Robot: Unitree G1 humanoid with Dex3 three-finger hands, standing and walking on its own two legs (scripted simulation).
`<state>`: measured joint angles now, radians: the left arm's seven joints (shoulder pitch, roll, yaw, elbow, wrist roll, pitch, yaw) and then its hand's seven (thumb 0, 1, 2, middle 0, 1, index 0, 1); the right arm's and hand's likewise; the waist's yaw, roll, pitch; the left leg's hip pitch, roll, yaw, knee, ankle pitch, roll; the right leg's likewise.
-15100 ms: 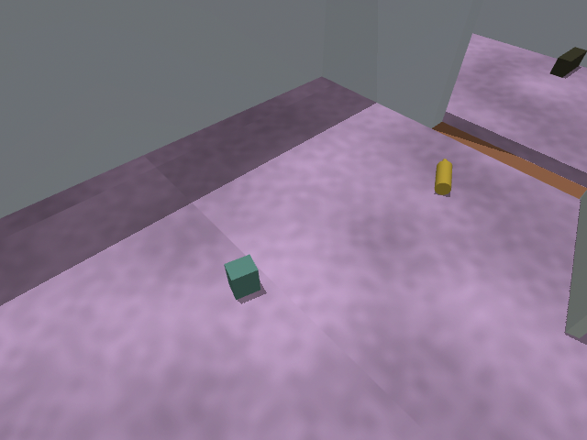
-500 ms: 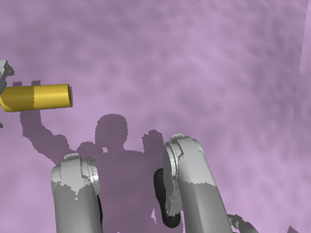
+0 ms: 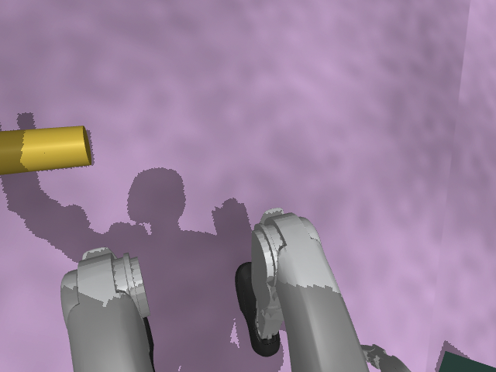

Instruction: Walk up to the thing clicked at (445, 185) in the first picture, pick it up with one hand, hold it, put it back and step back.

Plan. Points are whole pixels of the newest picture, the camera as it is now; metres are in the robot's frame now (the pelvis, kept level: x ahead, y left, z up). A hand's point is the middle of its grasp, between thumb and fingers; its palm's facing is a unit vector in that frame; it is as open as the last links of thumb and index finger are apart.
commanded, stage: rise first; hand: left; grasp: from above
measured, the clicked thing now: (14, 152) +0.52 +0.32 -0.30
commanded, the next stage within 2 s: approach in 1.70 s
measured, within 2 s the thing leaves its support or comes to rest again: neither
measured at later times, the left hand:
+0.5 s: hand out of the picture +0.47 +0.33 -0.19, palm faces -0.46 -0.06 -0.88, open 14.3 cm
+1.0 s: hand out of the picture +0.47 +0.33 -0.19, palm faces -0.45 -0.06 -0.89, open 14.2 cm
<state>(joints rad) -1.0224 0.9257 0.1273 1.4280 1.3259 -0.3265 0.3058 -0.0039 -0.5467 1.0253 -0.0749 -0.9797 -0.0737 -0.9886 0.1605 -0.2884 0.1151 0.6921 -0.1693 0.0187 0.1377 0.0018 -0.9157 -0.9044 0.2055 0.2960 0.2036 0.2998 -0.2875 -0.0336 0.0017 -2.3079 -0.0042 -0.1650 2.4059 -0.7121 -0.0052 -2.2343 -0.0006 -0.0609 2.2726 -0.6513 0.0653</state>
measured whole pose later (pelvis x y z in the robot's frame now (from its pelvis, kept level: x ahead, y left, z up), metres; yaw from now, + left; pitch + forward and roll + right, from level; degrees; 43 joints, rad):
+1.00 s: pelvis +0.00 +0.00 -0.01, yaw -1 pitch +34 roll -11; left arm -1.02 0.93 0.12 1.47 1.34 -0.31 0.37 0.00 -0.56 1.04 -0.08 -1.00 -0.07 -1.01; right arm 0.16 -0.28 0.13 0.69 -0.16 -0.02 0.16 0.00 -0.91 -0.90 0.21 0.30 0.20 0.30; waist -0.31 -0.04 0.01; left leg -2.34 -0.01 -0.17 2.44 -0.70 0.00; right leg -2.26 0.00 -0.07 2.30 -0.64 0.07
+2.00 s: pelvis -0.01 +0.00 -0.01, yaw +0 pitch +34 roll -11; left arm -1.08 0.88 0.02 1.46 1.32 -0.29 0.33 0.00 -0.57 1.06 -0.08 -1.01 -0.07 -1.03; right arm 0.18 -0.28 0.13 0.69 -0.14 -0.02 0.15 0.00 -0.91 -0.90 0.21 0.30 0.20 0.30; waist -0.31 -0.04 -0.01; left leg -2.34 -0.01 -0.16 2.42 -0.69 0.00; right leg -2.26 0.00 -0.06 2.28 -0.63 0.06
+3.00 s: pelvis -0.01 +0.00 -0.02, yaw -2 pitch +32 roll -12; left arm -1.16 0.97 0.06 1.59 1.37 -0.28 0.39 0.00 -0.55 1.07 -0.09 -1.02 -0.08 -1.03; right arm 0.18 -0.32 0.22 0.61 -0.18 -0.04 0.14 0.00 -0.91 -0.90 0.20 0.30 0.20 0.30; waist -0.39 -0.07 0.07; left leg -2.36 -0.01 -0.20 2.46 -0.68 0.00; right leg -2.27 0.01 -0.08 2.30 -0.61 0.06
